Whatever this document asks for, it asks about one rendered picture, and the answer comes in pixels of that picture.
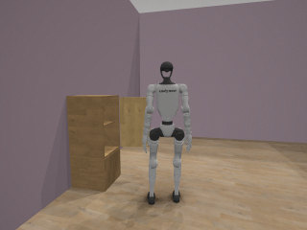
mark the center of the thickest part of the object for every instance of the right robot forearm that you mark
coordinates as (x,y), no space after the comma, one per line
(187,122)

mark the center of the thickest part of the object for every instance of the left robot forearm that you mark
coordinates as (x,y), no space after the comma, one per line
(147,122)

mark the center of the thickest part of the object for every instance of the robot right foot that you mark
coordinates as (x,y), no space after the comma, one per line
(176,197)

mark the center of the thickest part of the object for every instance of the robot left upper arm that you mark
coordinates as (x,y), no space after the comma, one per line
(150,98)

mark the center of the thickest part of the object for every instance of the robot foot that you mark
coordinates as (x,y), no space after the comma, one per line
(151,199)
(176,197)

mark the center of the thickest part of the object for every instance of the robot left hand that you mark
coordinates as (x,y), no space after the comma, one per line
(145,138)

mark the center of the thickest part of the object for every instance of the robot right hand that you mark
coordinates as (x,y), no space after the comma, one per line
(188,137)

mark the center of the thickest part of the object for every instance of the robot left foot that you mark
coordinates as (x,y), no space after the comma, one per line
(151,199)

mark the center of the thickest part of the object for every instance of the cupboard door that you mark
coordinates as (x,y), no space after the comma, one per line
(132,118)

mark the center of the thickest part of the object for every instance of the robot right upper arm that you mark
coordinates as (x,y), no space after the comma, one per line
(183,90)

